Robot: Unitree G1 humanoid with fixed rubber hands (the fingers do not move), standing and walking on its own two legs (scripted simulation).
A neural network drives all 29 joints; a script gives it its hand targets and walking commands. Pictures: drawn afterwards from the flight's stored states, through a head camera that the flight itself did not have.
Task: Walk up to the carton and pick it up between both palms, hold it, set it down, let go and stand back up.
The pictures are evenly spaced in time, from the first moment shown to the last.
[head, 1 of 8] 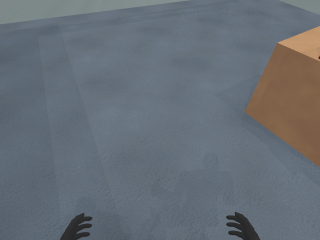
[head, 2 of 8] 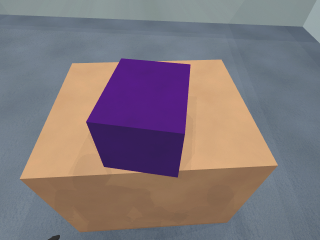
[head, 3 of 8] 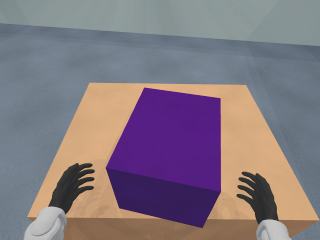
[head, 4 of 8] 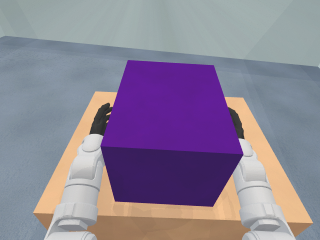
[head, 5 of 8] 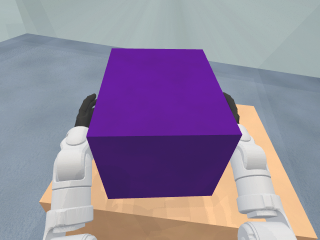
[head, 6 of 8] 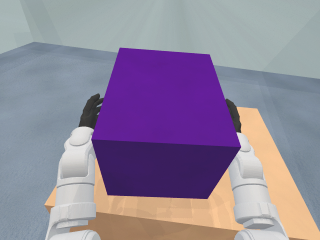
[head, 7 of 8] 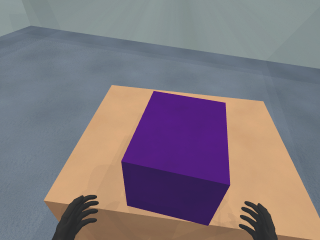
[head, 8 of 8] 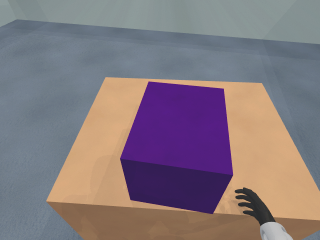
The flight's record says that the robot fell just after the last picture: no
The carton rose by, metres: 0.19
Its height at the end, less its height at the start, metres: +0.00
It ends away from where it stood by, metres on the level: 0.02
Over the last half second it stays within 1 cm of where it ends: yes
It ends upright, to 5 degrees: yes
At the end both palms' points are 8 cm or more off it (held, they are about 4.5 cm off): yes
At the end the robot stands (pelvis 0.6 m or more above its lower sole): yes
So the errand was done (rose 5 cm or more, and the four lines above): yes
